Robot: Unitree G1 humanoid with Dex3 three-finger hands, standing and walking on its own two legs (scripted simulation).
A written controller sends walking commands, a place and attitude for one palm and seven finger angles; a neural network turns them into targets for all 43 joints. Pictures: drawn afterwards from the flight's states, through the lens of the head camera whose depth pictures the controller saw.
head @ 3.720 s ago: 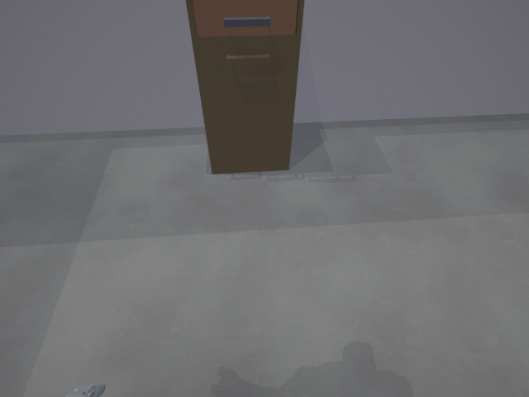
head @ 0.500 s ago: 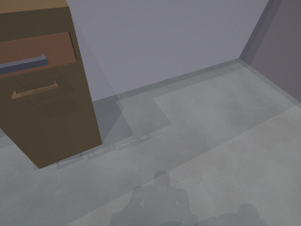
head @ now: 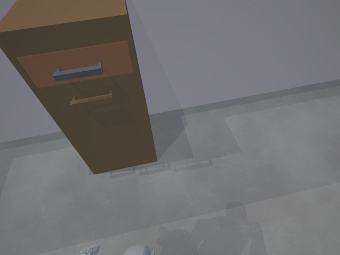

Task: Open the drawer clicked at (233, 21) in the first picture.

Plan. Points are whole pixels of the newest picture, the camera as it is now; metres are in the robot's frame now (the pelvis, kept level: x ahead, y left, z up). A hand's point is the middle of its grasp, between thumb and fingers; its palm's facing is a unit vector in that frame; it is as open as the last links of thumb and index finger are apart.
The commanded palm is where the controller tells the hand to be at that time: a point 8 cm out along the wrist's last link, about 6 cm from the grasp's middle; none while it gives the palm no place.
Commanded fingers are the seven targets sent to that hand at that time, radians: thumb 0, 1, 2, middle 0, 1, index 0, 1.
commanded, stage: turn to face it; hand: left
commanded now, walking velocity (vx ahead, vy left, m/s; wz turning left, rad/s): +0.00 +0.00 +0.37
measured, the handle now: (79, 70) +0.73 +0.37 +0.04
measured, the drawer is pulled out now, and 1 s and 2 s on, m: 0.00 0.00 0.00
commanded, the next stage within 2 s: take the last steps up to it in 0.26 s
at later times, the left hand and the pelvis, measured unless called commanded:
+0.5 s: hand out of the picture -0.01 +0.25 -0.17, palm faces +0.22 -0.94 -0.25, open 7.3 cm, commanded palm none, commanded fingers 0.00 0.90 0.90 -0.20 -0.30 -0.20 -0.30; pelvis +0.00 +0.04 +0.00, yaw +10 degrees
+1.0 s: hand out of the picture -0.01 +0.21 -0.19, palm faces +0.32 -0.94 -0.12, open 7.3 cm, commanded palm none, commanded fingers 0.00 0.90 0.90 -0.20 -0.30 -0.20 -0.30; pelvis +0.11 +0.09 -0.02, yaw +13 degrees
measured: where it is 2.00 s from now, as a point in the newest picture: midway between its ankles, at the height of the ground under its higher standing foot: outside the picture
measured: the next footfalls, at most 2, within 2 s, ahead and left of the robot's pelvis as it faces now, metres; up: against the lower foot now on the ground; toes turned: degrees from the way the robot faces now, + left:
left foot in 0.24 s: +0.02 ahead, +0.15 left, +0.00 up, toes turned +13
right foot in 0.60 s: +0.08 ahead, -0.08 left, +0.00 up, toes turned +5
